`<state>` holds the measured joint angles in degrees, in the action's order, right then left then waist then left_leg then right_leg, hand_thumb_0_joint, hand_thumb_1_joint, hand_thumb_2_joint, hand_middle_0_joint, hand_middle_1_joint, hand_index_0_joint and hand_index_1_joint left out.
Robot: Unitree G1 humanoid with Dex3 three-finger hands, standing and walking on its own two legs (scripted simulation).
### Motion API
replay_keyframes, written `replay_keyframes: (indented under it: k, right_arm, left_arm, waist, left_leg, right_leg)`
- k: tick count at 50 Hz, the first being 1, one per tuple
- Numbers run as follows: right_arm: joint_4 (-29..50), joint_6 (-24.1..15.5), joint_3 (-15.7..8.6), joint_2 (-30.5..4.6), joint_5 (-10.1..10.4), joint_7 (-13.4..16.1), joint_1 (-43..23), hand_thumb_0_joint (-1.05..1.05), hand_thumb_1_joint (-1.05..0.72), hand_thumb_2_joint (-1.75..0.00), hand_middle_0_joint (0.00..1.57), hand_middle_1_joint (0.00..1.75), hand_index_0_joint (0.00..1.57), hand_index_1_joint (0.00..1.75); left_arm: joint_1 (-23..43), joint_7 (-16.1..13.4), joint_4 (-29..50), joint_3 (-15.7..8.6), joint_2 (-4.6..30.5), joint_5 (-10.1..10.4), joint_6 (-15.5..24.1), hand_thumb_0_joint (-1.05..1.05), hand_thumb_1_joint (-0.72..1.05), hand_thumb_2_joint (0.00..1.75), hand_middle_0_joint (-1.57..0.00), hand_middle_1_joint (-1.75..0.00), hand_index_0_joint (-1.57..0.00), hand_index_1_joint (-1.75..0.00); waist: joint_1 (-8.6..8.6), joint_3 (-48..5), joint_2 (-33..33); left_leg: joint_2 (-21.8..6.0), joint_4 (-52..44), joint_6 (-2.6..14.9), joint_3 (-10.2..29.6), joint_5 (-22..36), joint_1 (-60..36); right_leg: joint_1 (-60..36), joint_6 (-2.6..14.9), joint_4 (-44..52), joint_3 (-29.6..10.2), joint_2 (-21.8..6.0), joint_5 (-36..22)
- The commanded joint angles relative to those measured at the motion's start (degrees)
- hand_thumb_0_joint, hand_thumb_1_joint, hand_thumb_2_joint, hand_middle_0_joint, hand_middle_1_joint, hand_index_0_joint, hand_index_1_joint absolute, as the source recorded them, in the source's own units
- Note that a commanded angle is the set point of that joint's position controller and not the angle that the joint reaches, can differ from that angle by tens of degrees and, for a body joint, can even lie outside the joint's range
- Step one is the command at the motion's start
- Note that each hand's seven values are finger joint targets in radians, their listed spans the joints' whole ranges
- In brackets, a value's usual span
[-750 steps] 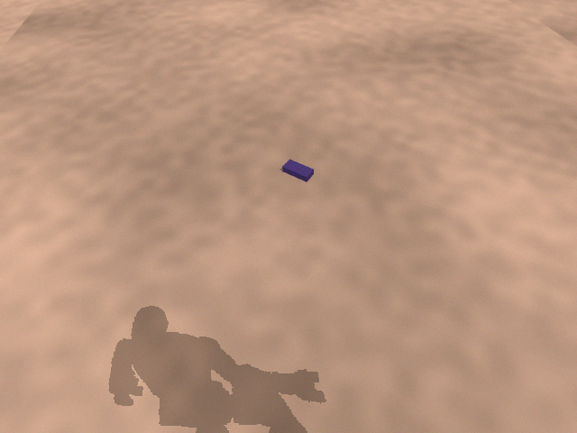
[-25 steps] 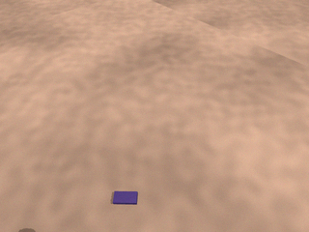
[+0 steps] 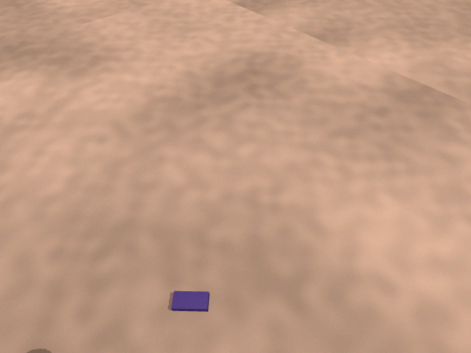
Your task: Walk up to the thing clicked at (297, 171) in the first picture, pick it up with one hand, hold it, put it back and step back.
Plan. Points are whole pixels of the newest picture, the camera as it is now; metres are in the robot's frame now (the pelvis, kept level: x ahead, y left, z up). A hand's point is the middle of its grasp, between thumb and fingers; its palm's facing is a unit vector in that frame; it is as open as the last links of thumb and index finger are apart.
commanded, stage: stand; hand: left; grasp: from above
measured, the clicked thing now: (190, 301) +0.43 +0.22 -0.77
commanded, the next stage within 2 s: rise first in 0.68 s
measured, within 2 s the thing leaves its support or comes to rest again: neither
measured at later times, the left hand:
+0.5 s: hand out of the picture +0.06 +0.25 -0.16, palm faces -0.04 -0.94 -0.35, open 7.3 cm
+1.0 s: hand out of the picture +0.15 +0.25 -0.17, palm faces -0.01 -0.95 -0.32, open 8.6 cm
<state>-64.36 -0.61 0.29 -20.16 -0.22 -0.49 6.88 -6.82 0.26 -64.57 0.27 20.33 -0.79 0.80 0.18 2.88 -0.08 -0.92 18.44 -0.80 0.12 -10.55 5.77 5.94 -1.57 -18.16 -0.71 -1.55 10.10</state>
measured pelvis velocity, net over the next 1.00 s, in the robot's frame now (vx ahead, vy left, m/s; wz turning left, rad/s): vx -0.01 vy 0.00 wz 0.01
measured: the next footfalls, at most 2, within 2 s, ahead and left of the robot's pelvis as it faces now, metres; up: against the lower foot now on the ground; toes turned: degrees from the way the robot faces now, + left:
none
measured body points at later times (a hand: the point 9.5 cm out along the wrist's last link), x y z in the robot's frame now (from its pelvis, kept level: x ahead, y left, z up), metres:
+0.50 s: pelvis +0.00 +0.00 +0.00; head +0.02 +0.00 +0.45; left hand +0.07 +0.30 -0.13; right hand +0.07 -0.30 -0.14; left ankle +0.00 +0.13 -0.75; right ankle +0.00 -0.14 -0.75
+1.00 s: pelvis -0.01 +0.00 -0.02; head +0.06 +0.01 +0.43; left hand +0.15 +0.30 -0.15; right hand +0.09 -0.27 -0.14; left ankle +0.00 +0.13 -0.75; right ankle +0.00 -0.14 -0.75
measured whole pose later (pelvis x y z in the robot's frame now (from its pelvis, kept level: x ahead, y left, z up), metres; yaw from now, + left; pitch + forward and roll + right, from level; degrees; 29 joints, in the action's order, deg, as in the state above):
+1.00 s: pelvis -0.01 +0.00 -0.02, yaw +0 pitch +6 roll +0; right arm -47.4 -2.6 -0.8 -15.2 1.6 1.4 10.6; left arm 3.5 2.1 -60.2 -7.7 19.8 -4.4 1.0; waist 1.4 1.6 -1.2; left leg -1.3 34.0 -1.1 1.0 -16.3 23.9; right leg 23.6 -1.1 -33.3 -0.2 -1.1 15.9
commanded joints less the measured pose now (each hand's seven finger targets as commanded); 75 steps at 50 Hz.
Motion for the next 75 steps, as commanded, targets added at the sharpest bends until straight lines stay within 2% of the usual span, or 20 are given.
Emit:
replay_keyframes:
  k: [1, 16, 27, 38, 39, 40, 41, 42, 43, 45, 47, 49, 50, 52, 53, 58, 62, 66, 67, 75]
  right_arm:
    - [3.33, -1.07, -2.54, -12.33, -0.28, 0.79, -1.62, 0.0, -0.9, -0.9, 0.2, 0.3, 0.2, 0.3]
    - [2.84, -1.19, -2.65, -12.63, -0.27, 0.71, -1.78, 0.0, -0.9, -0.9, 0.2, 0.3, 0.2, 0.3]
    - [2.98, -1.25, -2.63, -12.55, -0.07, 0.87, -1.62, 0.0, -0.9, -0.9, 0.2, 0.3, 0.2, 0.3]
    - [3.16, -0.99, -2.61, -12.49, -0.12, 0.82, -2.01, 0.0, -0.9, -0.9, 0.2, 0.3, 0.2, 0.3]
    - [3.22, -0.94, -2.73, -12.47, -0.15, 0.88, -2.07, 0.0, -0.91, -0.91, 0.2, 0.3, 0.2, 0.3]
    - [19.73, -3.92, 0.06, -2.5, 3.52, 2.03, -1.86, 0.0, -0.95, -0.91, 0.2, 0.3, 0.2, 0.3]
    - [16.24, -3.76, -0.22, -4.05, 3.67, 2.6, 1.36, 0.0, -0.89, -0.9, 0.2, 0.3, 0.2, 0.3]
    - [15.7, -3.05, -0.98, -5.71, 3.46, 2.92, 2.91, 0.0, -0.9, -0.9, 0.2, 0.3, 0.2, 0.3]
    - [17.07, -2.59, -1.93, -6.07, 3.41, 2.9, 3.51, 0.0, -0.88, -0.89, 0.2, 0.3, 0.2, 0.3]
    - [19.14, -3.02, -3.79, -6.05, 2.5, 3.42, 5.24, 0.0, -0.89, -0.9, 0.2, 0.3, 0.2, 0.3]
    - [20.66, -3.35, -4.9, -5.6, 1.28, 2.85, 7.04, 0.0, -0.93, -0.91, 0.2, 0.3, 0.2, 0.3]
    - [24.14, -3.39, -5.83, -5.07, 1.18, 2.39, 7.03, 0.0, -0.94, -0.91, 0.2, 0.3, 0.2, 0.3]
    - [25.97, -3.46, -5.93, -4.78, 1.27, 2.31, 6.5, 0.0, -0.95, -0.91, 0.2, 0.3, 0.2, 0.3]
    - [28.2, -3.15, -5.35, -4.04, 1.62, 2.15, 5.23, 0.0, -0.93, -0.91, 0.2, 0.3, 0.2, 0.3]
    - [29.51, -3.17, -5.46, -4.27, 1.8, 2.06, 4.58, 0.0, -0.91, -0.9, 0.2, 0.3, 0.2, 0.3]
    - [33.22, -4.36, -5.56, -3.44, 1.73, 1.48, 4.93, 0.0, -0.91, -0.9, 0.2, 0.3, 0.2, 0.3]
    - [35.28, -6.23, -6.17, -2.82, 1.32, 1.34, 5.61, 0.0, -0.9, -0.9, 0.2, 0.3, 0.2, 0.3]
    - [37.19, -7.45, -6.21, -2.14, 1.04, 1.7, 5.73, 0.0, -0.92, -0.91, 0.2, 0.3, 0.2, 0.3]
    - [37.41, -7.56, -6.43, -2.42, 1.0, 1.88, 5.81, 0.0, -0.91, -0.91, 0.2, 0.3, 0.2, 0.3]
    - [39.73, -8.62, -5.88, -1.9, 0.62, 2.0, 4.52, 0.0, -0.93, -0.91, 0.2, 0.3, 0.2, 0.3]
  left_arm:
    - [1.78, -0.74, 3.4, -2.42, 12.43, 0.28, 1.05, 0.0, 0.9, 0.9, -0.2, -0.3, -0.2, -0.3]
    - [1.03, -0.61, 3.31, -2.28, 12.14, 0.32, 0.82, 0.0, 0.9, 0.9, -0.2, -0.3, -0.2, -0.3]
    - [0.96, -0.81, 3.36, -2.23, 12.2, 0.34, 1.02, 0.0, 0.9, 0.9, -0.2, -0.3, -0.2, -0.3]
    - [1.38, -0.83, 3.43, -2.32, 12.14, 0.36, 0.94, 0.0, 0.9, 0.9, -0.2, -0.3, -0.2, -0.3]
    - [0.92, -0.87, 3.46, -2.35, 12.24, 0.24, 0.97, 0.0, 0.84, 0.91, -0.18, -0.38, -0.19, -0.38]
    - [21.02, -1.75, 23.57, -2.57, 2.08, 3.29, 6.34, 0.0, 0.76, 0.91, -0.26, -0.46, -0.22, -0.46]
    - [27.34, -2.01, 18.8, -3.44, 4.69, 3.14, 5.59, 0.0, 0.68, 0.92, -0.25, -0.5, -0.21, -0.54]
    - [18.18, -2.24, 8.67, -6.38, 8.93, 2.09, 3.1, 0.0, 0.6, 0.94, -0.21, -0.57, -0.17, -0.61]
    - [14.11, -1.46, 5.65, -7.99, 10.58, 1.33, 2.18, 0.0, 0.52, 0.92, -0.19, -0.65, -0.17, -0.68]
    - [17.43, -0.33, 9.66, -10.48, 15.03, -1.01, 2.5, 0.0, 0.37, 0.92, -0.16, -0.8, -0.16, -0.8]
    - [7.49, 1.47, 4.12, -11.41, 12.73, -3.95, 1.06, 0.0, 0.21, 0.9, -0.12, -0.95, -0.15, -0.92]
    - [3.85, 2.03, 9.96, -13.54, 13.85, -6.14, -0.02, 0.0, 0.05, 0.94, -0.11, -0.98, -0.13, -0.96]
    - [3.79, 1.83, 12.93, -13.56, 13.58, -6.64, -0.82, 0.0, -0.03, 0.92, -0.13, -0.99, -0.15, -0.97]
    - [3.13, 1.55, 13.15, -10.35, 8.95, -7.68, -4.02, 0.0, -0.19, 0.92, -0.13, -1.01, -0.14, -0.99]
    - [5.83, 1.26, 16.14, -9.84, 8.7, -8.05, -5.3, 0.0, -0.27, 0.95, -0.13, -0.99, -0.13, -0.99]
    - [4.7, 0.21, 21.26, -9.44, 6.93, -8.95, -9.17, 0.0, -0.58, 0.99, -0.1, -1.05, -0.09, -1.06]
    - [5.43, 0.0, 30.11, -11.57, 9.1, -10.7, -7.48, 0.0, -0.59, 1.01, -0.08, -1.05, -0.07, -1.07]
    - [-1.03, -0.4, 37.66, -11.32, 8.09, -12.65, -7.13, 0.0, -0.61, 1.04, -0.08, -1.05, -0.05, -1.08]
    - [-3.07, -0.51, 38.23, -12.59, 9.21, -12.99, -7.54, 0.0, -0.6, 1.03, -0.08, -1.05, -0.05, -1.07]
    - [-10.14, -0.83, 46.72, -11.07, 7.25, -14.65, -11.06, 0.0, -0.61, 0.99, -0.09, -1.05, -0.08, -1.06]
  waist:
    - [-0.07, -3.62, 0.46]
    - [-0.37, -3.09, 0.83]
    - [-0.14, -5.08, 0.3]
    - [-0.28, -4.3, 0.4]
    - [-0.3, -4.53, 0.24]
    - [6.47, 0.06, -0.59]
    - [4.76, -2.66, -0.04]
    - [4.07, -1.35, -3.26]
    - [1.92, -1.76, -3.21]
    - [1.21, -10.45, -0.87]
    - [0.67, -13.89, 0.03]
    - [-2.59, -20.61, 3.77]
    - [-2.81, -21.35, 4.85]
    - [-1.59, -17.56, 4.1]
    - [-0.86, -17.41, 2.79]
    - [0.75, -15.55, -0.25]
    - [0.61, -19.55, 1.74]
    - [0.69, -23.07, 3.9]
    - [0.68, -23.55, 4.35]
    - [1.26, -25.47, 4.35]
  left_leg:
    - [-6.44, -3.02, 2.13, 4.69, 7.09, 0.51]
    - [-6.16, -4.0, 1.9, 5.25, 3.68, 1.0]
    - [-6.59, -1.95, 2.06, 4.82, 10.88, -1.36]
    - [-6.48, -2.27, 2.04, 4.61, 9.26, -0.72]
    - [-6.36, -2.3, 1.92, 4.66, 8.98, -0.96]
    - [1.02, 1.86, 1.35, -2.37, 0.16, 7.0]
    - [1.59, 2.86, 1.53, -2.39, -1.02, 6.72]
    - [1.96, 4.2, 1.83, -2.41, -2.85, 9.36]
    - [1.41, 6.19, 1.55, -2.3, -0.99, 11.26]
    - [1.74, 10.0, 1.44, -2.23, 2.04, 11.43]
    - [2.12, 14.71, 1.04, -1.49, 5.58, 15.29]
    - [2.71, 16.78, 0.49, -1.6, 8.58, 14.97]
    - [2.64, 16.65, 0.13, -1.52, 8.56, 14.93]
    - [2.48, 17.24, 0.07, -1.22, 7.19, 17.6]
    - [1.92, 17.99, 0.11, -0.83, 6.74, 18.49]
    - [1.17, 23.99, 0.62, -0.31, -0.81, 26.26]
    - [0.9, 30.69, 0.66, 0.11, -1.25, 30.73]
    - [0.66, 34.18, 0.52, 0.0, -0.16, 32.1]
    - [0.51, 34.61, 0.46, 0.27, 0.67, 32.03]
    - [0.14, 39.71, 0.69, 1.54, 0.87, 36.78]
  right_leg:
    - [-0.68, 2.5, 2.59, -4.48, -6.1, -7.77]
    - [0.35, 2.52, 2.61, -4.26, -5.71, -4.32]
    - [-0.91, 2.59, 1.49, -4.08, -6.2, -10.9]
    - [-0.93, 2.69, 2.13, -4.23, -6.12, -9.91]
    - [-0.54, 2.56, 2.2, -3.98, -5.97, -9.55]
    - [12.38, 1.56, -1.8, 1.51, 1.61, -3.2]
    - [9.72, 1.6, -2.47, 1.87, 1.27, -1.53]
    - [10.48, 1.81, -2.71, 2.37, 1.66, 1.37]
    - [11.54, 1.98, -4.64, 2.68, 1.86, 0.94]
    - [11.08, 1.88, -8.55, 1.88, 1.44, -2.86]
    - [12.74, 2.17, -13.89, 1.96, 1.6, -6.53]
    - [10.7, 2.61, -16.11, 1.71, 1.49, -8.06]
    - [10.33, 2.61, -16.59, 1.91, 1.65, -7.35]
    - [13.68, 2.62, -16.81, 2.18, 1.89, -5.58]
    - [15.17, 2.64, -17.54, 2.52, 2.14, -4.68]
    - [24.11, 2.38, -23.08, 3.2, 2.64, 2.98]
    - [30.38, 2.51, -30.56, 3.05, 2.46, 3.75]
    - [33.3, 2.71, -34.68, 2.55, 2.16, 3.0]
    - [33.62, 2.65, -35.44, 2.75, 2.27, 2.65]
    - [38.64, 2.83, -40.28, 3.05, 2.15, 3.16]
